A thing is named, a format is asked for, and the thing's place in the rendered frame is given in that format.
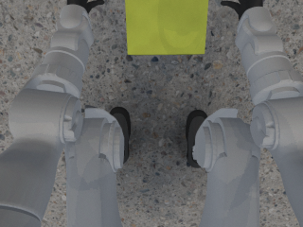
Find robot left hand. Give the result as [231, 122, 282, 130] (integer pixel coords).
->
[66, 0, 105, 14]

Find robot right foot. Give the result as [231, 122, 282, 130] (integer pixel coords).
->
[186, 110, 207, 168]

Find robot right hand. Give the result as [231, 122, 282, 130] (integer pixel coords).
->
[221, 0, 263, 20]

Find carton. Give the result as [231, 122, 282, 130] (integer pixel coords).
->
[125, 0, 208, 56]

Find right robot upper arm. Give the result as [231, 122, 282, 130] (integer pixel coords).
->
[250, 96, 303, 227]

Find left robot forearm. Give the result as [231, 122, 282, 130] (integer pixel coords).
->
[8, 4, 95, 134]

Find right robot forearm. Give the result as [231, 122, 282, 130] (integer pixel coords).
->
[235, 7, 303, 106]

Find left robot upper arm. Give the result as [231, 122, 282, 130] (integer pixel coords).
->
[0, 88, 83, 227]

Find left robot thigh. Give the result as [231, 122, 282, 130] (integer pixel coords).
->
[66, 117, 125, 227]

